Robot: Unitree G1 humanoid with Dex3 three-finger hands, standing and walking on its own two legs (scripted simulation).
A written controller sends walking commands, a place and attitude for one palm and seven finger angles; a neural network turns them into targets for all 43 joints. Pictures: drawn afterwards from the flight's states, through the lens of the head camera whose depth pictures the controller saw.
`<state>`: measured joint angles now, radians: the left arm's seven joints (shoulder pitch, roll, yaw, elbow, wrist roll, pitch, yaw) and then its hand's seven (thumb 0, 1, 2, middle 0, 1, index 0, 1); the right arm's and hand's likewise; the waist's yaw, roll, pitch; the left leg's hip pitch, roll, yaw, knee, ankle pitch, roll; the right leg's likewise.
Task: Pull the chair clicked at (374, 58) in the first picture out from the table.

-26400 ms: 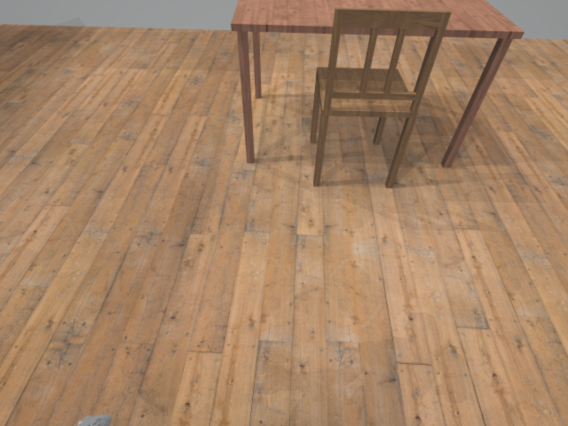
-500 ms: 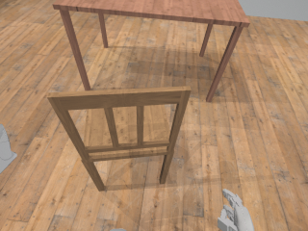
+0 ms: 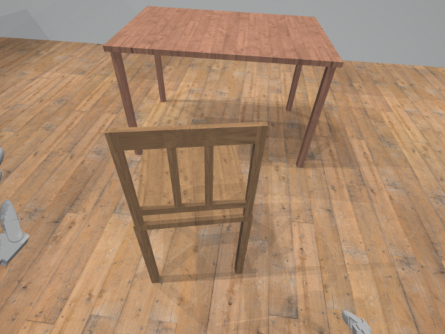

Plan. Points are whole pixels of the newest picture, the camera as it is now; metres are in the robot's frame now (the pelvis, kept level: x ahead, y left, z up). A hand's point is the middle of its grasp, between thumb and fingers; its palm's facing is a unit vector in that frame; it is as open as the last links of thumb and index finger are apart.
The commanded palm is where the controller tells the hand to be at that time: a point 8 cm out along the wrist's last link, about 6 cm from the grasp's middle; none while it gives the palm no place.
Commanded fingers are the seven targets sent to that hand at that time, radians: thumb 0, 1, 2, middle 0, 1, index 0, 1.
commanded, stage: stop stepping back and stand still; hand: left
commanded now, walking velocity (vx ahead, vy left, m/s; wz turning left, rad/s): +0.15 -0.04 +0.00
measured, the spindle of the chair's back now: (175, 178) +0.57 +0.16 -0.10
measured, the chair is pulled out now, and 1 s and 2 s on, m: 0.64 0.64 0.64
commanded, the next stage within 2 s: let the arm hang, fingers relaxed in 0.60 s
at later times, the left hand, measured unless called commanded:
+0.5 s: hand (14, 266) +0.16 +0.26 +0.17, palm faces +0.45 -0.74 -0.49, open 7.4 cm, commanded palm +0.10 +0.30 +0.18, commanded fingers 0.00 0.90 0.90 -0.20 -0.30 -0.20 -0.30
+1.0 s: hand out of the picture -0.02 +0.17 -0.18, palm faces +0.05 -0.98 -0.17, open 7.1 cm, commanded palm none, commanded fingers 0.00 0.90 0.90 -0.20 -0.30 -0.20 -0.30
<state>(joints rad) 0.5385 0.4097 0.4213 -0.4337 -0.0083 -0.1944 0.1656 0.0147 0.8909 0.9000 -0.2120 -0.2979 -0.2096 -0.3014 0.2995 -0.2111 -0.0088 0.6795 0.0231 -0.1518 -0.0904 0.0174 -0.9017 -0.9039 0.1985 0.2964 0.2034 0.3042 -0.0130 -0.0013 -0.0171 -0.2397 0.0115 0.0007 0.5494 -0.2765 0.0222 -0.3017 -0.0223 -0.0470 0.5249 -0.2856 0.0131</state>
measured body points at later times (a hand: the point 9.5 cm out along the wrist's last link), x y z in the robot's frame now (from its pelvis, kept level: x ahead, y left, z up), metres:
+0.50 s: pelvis -0.03 -0.01 +0.00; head -0.05 -0.01 +0.44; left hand +0.13 +0.30 +0.19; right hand +0.11 -0.25 -0.09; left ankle +0.03 +0.11 -0.73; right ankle +0.08 -0.13 -0.73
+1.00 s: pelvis -0.06 +0.00 -0.01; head -0.05 +0.02 +0.44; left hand -0.02 +0.23 -0.16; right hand +0.01 -0.23 -0.14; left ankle +0.03 +0.11 -0.73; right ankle +0.05 -0.13 -0.72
